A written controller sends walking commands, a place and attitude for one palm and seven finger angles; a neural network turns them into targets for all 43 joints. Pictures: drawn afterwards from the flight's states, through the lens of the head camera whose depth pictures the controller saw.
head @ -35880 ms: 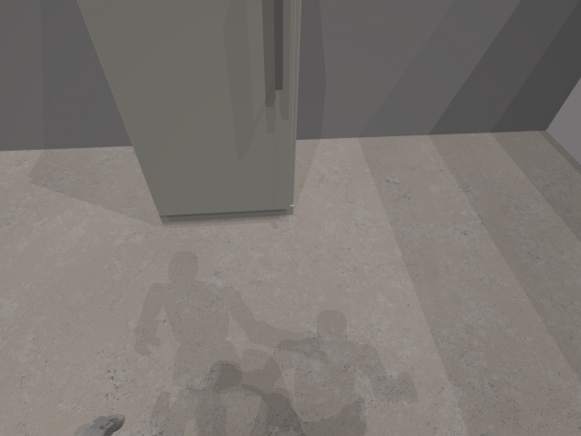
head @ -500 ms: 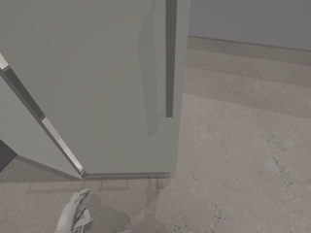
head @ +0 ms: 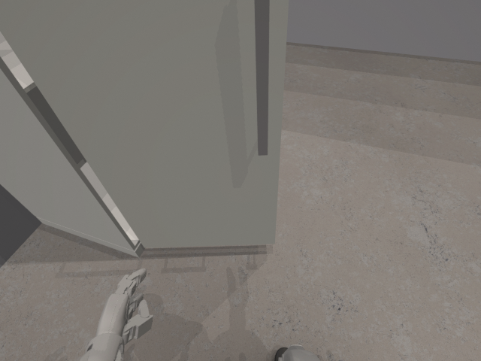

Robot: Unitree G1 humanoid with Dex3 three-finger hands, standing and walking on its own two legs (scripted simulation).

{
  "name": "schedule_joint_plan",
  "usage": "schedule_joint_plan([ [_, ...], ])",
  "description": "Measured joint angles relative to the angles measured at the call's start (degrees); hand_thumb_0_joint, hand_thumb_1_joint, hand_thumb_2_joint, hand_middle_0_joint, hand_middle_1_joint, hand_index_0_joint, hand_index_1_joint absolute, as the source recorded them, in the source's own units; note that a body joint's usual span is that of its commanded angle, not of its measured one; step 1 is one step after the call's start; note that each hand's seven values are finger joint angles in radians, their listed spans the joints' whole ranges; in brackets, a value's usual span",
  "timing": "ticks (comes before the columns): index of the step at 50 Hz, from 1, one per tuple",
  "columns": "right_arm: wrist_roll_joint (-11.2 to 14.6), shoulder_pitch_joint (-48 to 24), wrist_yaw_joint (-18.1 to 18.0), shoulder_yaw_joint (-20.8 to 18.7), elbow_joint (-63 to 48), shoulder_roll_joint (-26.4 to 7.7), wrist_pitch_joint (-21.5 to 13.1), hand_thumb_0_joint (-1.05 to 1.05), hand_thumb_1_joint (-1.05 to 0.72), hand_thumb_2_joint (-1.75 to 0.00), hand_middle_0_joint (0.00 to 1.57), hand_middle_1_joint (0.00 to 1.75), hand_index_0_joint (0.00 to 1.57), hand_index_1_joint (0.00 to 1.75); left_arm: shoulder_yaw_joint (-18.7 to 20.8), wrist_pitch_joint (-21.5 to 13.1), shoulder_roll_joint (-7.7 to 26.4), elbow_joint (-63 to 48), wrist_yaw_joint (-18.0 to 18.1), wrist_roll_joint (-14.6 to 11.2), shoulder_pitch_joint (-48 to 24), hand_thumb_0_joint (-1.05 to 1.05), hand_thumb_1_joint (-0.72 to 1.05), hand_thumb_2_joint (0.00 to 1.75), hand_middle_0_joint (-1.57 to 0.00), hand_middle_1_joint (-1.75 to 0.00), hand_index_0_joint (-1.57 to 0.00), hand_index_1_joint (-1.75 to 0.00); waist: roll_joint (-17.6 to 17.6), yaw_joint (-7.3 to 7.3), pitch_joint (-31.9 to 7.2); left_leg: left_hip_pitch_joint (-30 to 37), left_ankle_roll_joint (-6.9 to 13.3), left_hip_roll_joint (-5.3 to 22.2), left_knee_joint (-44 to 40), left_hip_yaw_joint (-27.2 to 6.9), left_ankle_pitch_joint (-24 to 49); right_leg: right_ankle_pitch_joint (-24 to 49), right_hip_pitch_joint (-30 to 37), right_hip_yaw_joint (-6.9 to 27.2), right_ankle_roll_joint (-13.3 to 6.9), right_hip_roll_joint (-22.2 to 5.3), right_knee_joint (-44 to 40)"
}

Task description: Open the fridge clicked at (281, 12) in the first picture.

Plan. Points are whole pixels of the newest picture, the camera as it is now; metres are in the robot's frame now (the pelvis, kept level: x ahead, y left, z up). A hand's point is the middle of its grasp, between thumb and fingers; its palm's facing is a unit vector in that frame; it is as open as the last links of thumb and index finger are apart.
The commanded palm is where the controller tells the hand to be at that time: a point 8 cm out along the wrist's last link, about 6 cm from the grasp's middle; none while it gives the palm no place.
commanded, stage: step back with the hand held close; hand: right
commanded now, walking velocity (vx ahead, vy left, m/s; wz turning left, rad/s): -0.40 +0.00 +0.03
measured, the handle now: (261, 59) +0.64 -0.01 +0.18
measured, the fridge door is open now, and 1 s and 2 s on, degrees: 70 70 70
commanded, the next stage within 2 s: stop stepping back and stand still in 0.02 s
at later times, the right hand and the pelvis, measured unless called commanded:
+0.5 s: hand out of the picture +0.12 -0.29 +0.20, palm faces +0.43 +0.79 -0.44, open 7.4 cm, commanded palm +0.07 -0.32 +0.19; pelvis -0.08 -0.03 +0.01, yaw +1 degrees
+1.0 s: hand out of the picture +0.12 -0.30 +0.18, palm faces +0.43 +0.79 -0.44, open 7.4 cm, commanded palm +0.07 -0.33 +0.19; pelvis -0.08 -0.03 +0.01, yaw +1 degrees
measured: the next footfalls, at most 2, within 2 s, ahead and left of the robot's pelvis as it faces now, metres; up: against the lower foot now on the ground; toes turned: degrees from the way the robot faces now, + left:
right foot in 0.16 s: +0.01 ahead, -0.13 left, +0.00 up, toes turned +1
left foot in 0.44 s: -0.06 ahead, +0.08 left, +0.00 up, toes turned +1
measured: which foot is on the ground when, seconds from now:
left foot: down 0.00-0.14, up 0.16-0.42, down 0.44-1.00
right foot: up 0.00-0.14, down 0.16-1.00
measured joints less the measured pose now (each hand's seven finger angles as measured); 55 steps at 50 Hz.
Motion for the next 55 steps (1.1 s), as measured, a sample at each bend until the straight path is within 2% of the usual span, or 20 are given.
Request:
schedule_joint_plan([
  [1, 0.16, 0.36, -0.58, -0.29, -0.36, 0.09, -0.01, 0.01, -0.89, -0.90, 0.22, 0.31, 0.22, 0.31, 0.24, 0.26, 0.23, 0.51, -0.26, 0.00, 0.24, 0.01, 0.90, 0.90, -0.21, -0.30, -0.21, -0.30, 1.00, -0.97, -0.47, -0.43, 0.56, 1.33, -0.62, -0.05, 3.36, -3.07, -1.15, -0.09, 0.94, 1.07, 5.97],
  [3, 0.04, 0.77, -1.36, -0.14, -0.59, 1.53, 0.24, 0.01, -0.89, -0.90, 0.22, 0.31, 0.22, 0.31, 0.59, 1.04, 0.81, 2.28, -0.51, 0.36, 0.81, 0.01, 0.90, 0.90, -0.21, -0.30, -0.21, -0.30, 2.25, -2.40, -1.80, -1.04, -1.07, 2.64, -1.21, -1.46, 5.10, -6.86, -1.49, -0.46, 1.58, 2.33, 16.70],
  [4, -0.07, 0.61, -1.61, 0.15, -0.40, 2.22, 0.55, 0.01, -0.89, -0.90, 0.22, 0.31, 0.22, 0.31, 0.55, 1.52, 0.94, 2.85, -0.44, 0.51, 1.43, 0.01, 0.90, 0.90, -0.21, -0.30, -0.21, -0.30, 2.75, -2.67, -2.57, -1.09, -2.13, 3.15, -1.88, -1.89, 5.18, -7.79, -0.10, -1.17, 1.54, 2.18, 18.01],
  [6, -0.09, -0.88, -1.97, 0.96, 0.38, 3.21, 1.15, 0.01, -0.89, -0.90, 0.22, 0.31, 0.22, 0.31, 0.01, 1.82, 1.33, 3.08, -0.04, 0.17, 2.90, 0.01, 0.90, 0.90, -0.21, -0.30, -0.20, -0.30, 3.39, -2.46, -3.56, -1.86, -3.54, 4.04, -2.02, -1.76, 5.26, -6.71, 5.43, -1.91, 1.27, 1.36, 11.02],
  [8, -0.21, -4.15, -2.19, 1.90, 1.55, 3.75, 1.38, 0.01, -0.89, -0.90, 0.21, 0.31, 0.22, 0.31, -0.21, 0.99, 2.33, 2.49, 0.81, -0.36, 3.38, 0.01, 0.90, 0.90, -0.21, -0.30, -0.20, -0.30, 2.31, -1.13, -2.81, -4.79, -3.80, 4.19, 2.45, -0.46, 3.43, -1.44, 9.62, -1.01, 0.19, 0.33, 0.48],
  [11, -0.29, -7.67, -2.44, 1.81, 4.99, 3.67, 1.99, 0.01, -0.89, -0.90, 0.21, 0.30, 0.21, 0.31, -0.23, -0.32, -0.14, 3.95, 0.89, -0.31, 1.64, 0.01, 0.90, 0.90, -0.21, -0.30, -0.20, -0.30, 4.09, -0.94, 0.89, -9.43, -2.34, 2.40, 16.39, -3.16, -7.26, -0.67, 8.74, -1.65, -2.36, 1.69, 0.97],
  [14, 0.38, -4.22, -2.22, 0.97, 3.40, 3.88, 4.14, 0.01, -0.89, -0.90, 0.21, 0.30, 0.21, 0.30, -1.22, -1.88, -2.75, 3.63, -0.43, 0.02, 2.87, 0.02, 0.90, 0.90, -0.21, -0.30, -0.21, -0.30, 3.44, 0.41, 1.07, -9.16, -1.95, 0.13, 22.03, -0.60, -10.02, 1.69, 10.21, -1.29, -2.40, 0.21, -2.80],
  [16, 0.48, -1.08, -2.30, 1.54, 0.20, 4.19, 4.76, 0.01, -0.89, -0.90, 0.21, 0.30, 0.21, 0.30, -2.05, -2.91, -3.57, 3.28, -1.22, -0.13, 4.77, 0.02, 0.90, 0.90, -0.21, -0.30, -0.21, -0.30, 2.62, 0.77, 0.15, -5.54, -1.90, -0.14, 17.43, 1.73, -9.64, 3.32, 11.43, -1.01, -2.11, -0.90, -5.40],
  [19, 0.06, 3.07, -2.49, 2.19, -3.36, 3.39, 4.47, 0.01, -0.89, -0.90, 0.21, 0.30, 0.21, 0.30, -3.29, -3.07, -3.80, 3.07, -1.57, 0.01, 7.42, 0.02, 0.90, 0.90, -0.21, -0.30, -0.21, -0.30, 1.85, 1.01, -2.65, 2.97, -1.14, 0.14, 3.99, 4.41, -8.63, 4.52, 12.42, -1.18, -1.54, -1.61, -7.82],
  [21, -0.37, 3.92, -2.62, 1.66, -3.18, 1.88, 4.07, 0.01, -0.89, -0.90, 0.21, 0.31, 0.21, 0.30, -3.73, -2.30, -3.60, 3.11, -1.35, 0.30, 8.20, 0.02, 0.90, 0.90, -0.21, -0.30, -0.21, -0.30, 2.28, 0.99, -4.78, 8.46, 0.28, 0.79, -3.69, 4.87, -8.45, 3.91, 11.78, -1.94, -1.06, -0.79, -7.73],
  [23, -0.50, 2.20, -2.50, 1.49, -0.28, 1.71, 3.83, 0.01, -0.89, -0.90, 0.21, 0.31, 0.21, 0.31, -3.43, -1.11, -2.37, 3.78, -1.04, 0.65, 7.09, 0.02, 0.90, 0.90, -0.21, -0.30, -0.21, -0.30, 0.91, 0.51, -5.33, 9.44, 1.52, 0.67, -7.05, 4.53, -2.73, 2.30, 10.27, -2.31, -0.62, -0.83, -5.59],
  [25, 0.01, -0.35, -2.32, 1.77, 3.46, 2.02, 4.30, 0.01, -0.89, -0.90, 0.21, 0.31, 0.22, 0.31, -2.82, -0.11, -0.64, 4.84, -0.66, 0.67, 5.75, 0.02, 0.90, 0.90, -0.21, -0.30, -0.21, -0.30, -1.09, 0.14, -4.84, 9.05, 1.37, 0.39, -6.16, 4.63, 0.95, -0.56, 9.22, -1.88, 0.11, -1.08, -2.14],
  [27, 0.47, -2.05, -2.30, 2.21, 6.69, 2.70, 5.20, 0.01, -0.89, -0.90, 0.21, 0.31, 0.22, 0.31, -2.12, 0.55, 0.81, 6.14, -0.31, 0.09, 5.32, 0.02, 0.90, 0.90, -0.21, -0.30, -0.21, -0.30, -2.10, -0.44, -5.38, 8.77, 0.70, 0.35, -4.80, 4.22, 0.03, -1.90, 9.15, -1.51, 0.26, -0.99, 1.40],
  [30, 0.84, -2.66, -2.39, 3.01, 9.85, 4.79, 6.33, 0.01, -0.89, -0.90, 0.21, 0.31, 0.22, 0.31, -1.24, 0.74, 2.47, 6.85, 0.29, -0.66, 5.85, 0.02, 0.90, 0.90, -0.21, -0.30, -0.21, -0.30, -2.51, -0.15, -6.57, 8.43, -0.25, 0.58, -2.66, 3.96, -1.66, -0.68, 12.34, -1.29, -0.97, -0.87, -1.13],
  [34, 0.43, -2.85, -2.24, 4.60, 11.83, 7.15, 7.38, 0.01, -0.89, -0.90, 0.21, 0.30, 0.21, 0.30, -1.20, -0.21, 2.34, 6.83, 1.25, -0.78, 5.77, 0.02, 0.90, 0.90, -0.21, -0.30, -0.21, -0.30, 0.34, 0.01, -5.78, 8.56, -1.07, 2.41, -1.31, 2.15, -2.40, 0.86, 14.76, -2.98, -2.33, 1.03, -4.19],
  [38, -0.89, -2.92, -2.06, 5.51, 9.19, 6.39, 6.93, 0.01, -0.89, -0.90, 0.21, 0.30, 0.21, 0.30, -1.90, -1.94, 0.88, 4.62, 1.28, -0.15, 5.90, 0.02, 0.90, 0.90, -0.21, -0.30, -0.20, -0.30, 2.29, 0.61, -4.19, 8.51, -0.58, 1.98, -2.33, 0.93, -1.58, 3.68, 15.77, -3.00, -2.09, 2.06, -8.32],
  [42, -1.08, -1.41, -1.88, 4.55, 5.81, 4.51, 4.35, 0.01, -0.89, -0.90, 0.21, 0.30, 0.21, 0.30, -2.37, -2.42, 0.45, 3.36, 0.27, 0.18, 5.45, 0.02, 0.90, 0.90, -0.21, -0.30, -0.20, -0.30, 0.48, 0.97, -3.07, 9.01, 0.60, 0.68, -5.76, 2.09, 0.77, 4.85, 14.84, -1.66, -1.36, 0.91, -9.14],
  [46, -0.02, 1.33, -1.80, 3.17, 5.51, 3.40, 2.89, 0.01, -0.89, -0.90, 0.21, 0.31, 0.22, 0.31, -1.86, -1.49, 1.04, 3.73, -0.32, -0.32, 5.33, 0.02, 0.90, 0.90, -0.21, -0.30, -0.21, -0.30, -2.18, 0.29, -3.94, 9.02, 0.99, -0.78, -6.95, 2.39, 1.24, 2.96, 12.92, -1.05, -0.87, -0.42, -6.05],
  [50, 0.57, 0.74, -1.99, 3.64, 9.48, 4.86, 3.78, 0.01, -0.89, -0.90, 0.21, 0.31, 0.22, 0.31, -1.29, -0.57, 1.78, 5.56, 0.24, -0.93, 5.36, 0.02, 0.90, 0.90, -0.21, -0.30, -0.21, -0.30, -2.98, -0.62, -4.67, 9.79, 0.46, -0.45, -6.55, 2.09, 0.34, 1.96, 13.65, -1.35, -1.52, -0.10, -5.46],
  [55, 0.24, -2.34, -2.15, 5.30, 13.55, 7.34, 5.83, 0.01, -0.89, -0.90, 0.21, 0.30, 0.21, 0.30, -1.64, -0.76, 1.95, 6.07, 1.13, -0.87, 4.75, 0.02, 0.90, 0.90, -0.21, -0.30, -0.20, -0.30, -1.91, -1.23, -4.04, 10.47, -0.25, 0.80, -6.53, 1.50, -0.02, 2.71, 15.48, -2.08, -2.06, 1.07, -7.78],
])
